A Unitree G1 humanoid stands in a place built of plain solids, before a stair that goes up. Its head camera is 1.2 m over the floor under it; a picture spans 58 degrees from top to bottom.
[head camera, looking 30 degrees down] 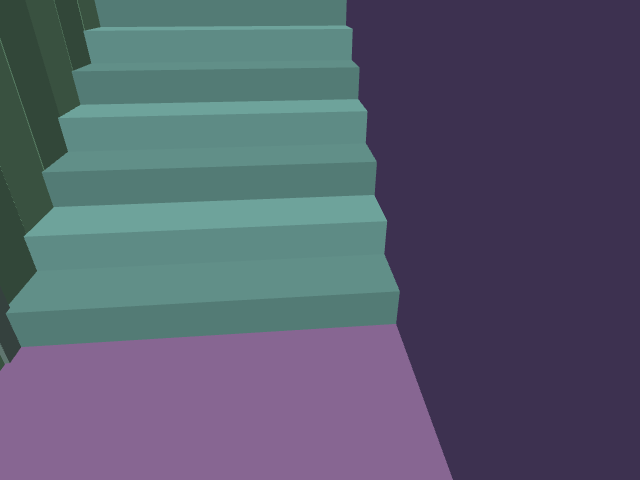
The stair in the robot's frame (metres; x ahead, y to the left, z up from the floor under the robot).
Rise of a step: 0.17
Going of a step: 0.28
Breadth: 1.50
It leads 5 degrees to the left of straight ahead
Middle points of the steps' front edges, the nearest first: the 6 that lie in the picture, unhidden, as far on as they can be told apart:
1.31 0.43 0.17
1.59 0.45 0.34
1.87 0.48 0.51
2.15 0.51 0.67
2.43 0.53 0.84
2.70 0.56 1.01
